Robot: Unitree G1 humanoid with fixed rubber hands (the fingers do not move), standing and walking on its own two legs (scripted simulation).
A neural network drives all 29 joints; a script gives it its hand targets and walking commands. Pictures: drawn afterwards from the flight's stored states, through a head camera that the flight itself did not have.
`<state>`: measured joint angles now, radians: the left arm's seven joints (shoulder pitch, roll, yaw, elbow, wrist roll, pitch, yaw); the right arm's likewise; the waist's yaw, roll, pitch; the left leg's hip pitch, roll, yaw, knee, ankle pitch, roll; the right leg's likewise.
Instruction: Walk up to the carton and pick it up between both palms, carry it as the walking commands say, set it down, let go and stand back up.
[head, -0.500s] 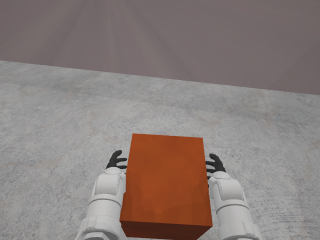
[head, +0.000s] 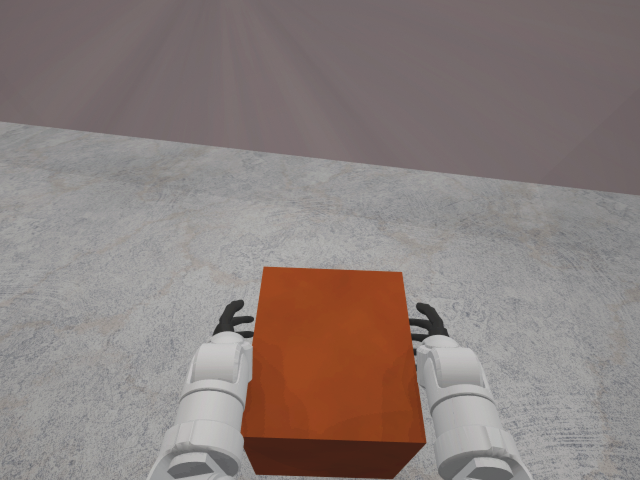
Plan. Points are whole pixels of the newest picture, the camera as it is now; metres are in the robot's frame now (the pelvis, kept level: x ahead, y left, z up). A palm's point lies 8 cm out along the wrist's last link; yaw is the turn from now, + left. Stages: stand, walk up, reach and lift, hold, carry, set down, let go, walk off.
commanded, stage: hold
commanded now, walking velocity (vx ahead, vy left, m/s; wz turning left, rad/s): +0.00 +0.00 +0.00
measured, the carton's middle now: (328, 373) +0.31 +0.00 -0.03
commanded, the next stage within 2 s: carry in 0.12 s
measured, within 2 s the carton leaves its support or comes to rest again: neither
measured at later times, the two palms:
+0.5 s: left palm (239, 380) +0.25 +0.11 +0.05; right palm (467, 389) +0.23 -0.17 +0.04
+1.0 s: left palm out of the picture +0.11 +0.02 +0.05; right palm out of the picture +0.02 -0.24 +0.04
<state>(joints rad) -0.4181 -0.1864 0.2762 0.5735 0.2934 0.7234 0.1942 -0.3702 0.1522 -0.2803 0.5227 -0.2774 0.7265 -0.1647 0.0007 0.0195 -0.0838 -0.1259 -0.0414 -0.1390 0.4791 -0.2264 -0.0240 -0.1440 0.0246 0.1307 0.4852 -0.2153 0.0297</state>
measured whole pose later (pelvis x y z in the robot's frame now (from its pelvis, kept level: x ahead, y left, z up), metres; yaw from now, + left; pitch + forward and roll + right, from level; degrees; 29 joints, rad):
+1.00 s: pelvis -0.22 -0.01 -0.04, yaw -18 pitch +0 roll +2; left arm -0.39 -0.19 0.18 -0.05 0.14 1.22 0.26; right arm -0.38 0.17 -0.19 -0.09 -0.14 1.23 -0.26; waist -0.01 0.02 -0.03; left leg -0.67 0.04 0.03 1.10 -0.44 -0.06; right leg -0.59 0.02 0.08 0.76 -0.16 0.01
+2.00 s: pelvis -0.58 +0.18 -0.04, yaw -53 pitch +2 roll -1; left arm -0.35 -0.18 0.17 -0.14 0.08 1.22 0.31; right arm -0.37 0.18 -0.15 -0.10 -0.17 1.18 -0.22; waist 0.06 0.02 -0.02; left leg -0.58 0.18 0.15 0.84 -0.34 -0.02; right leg -0.45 0.01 -0.04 0.77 -0.42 -0.01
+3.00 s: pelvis -0.78 +0.58 -0.03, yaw -89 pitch +1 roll -2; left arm -0.38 -0.19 0.17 -0.20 0.10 1.24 0.31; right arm -0.38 0.19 -0.17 -0.14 -0.15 1.18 -0.22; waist 0.05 0.00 0.01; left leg -0.54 0.19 0.19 0.70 -0.17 0.01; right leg -0.45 -0.03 -0.05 0.87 -0.41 0.05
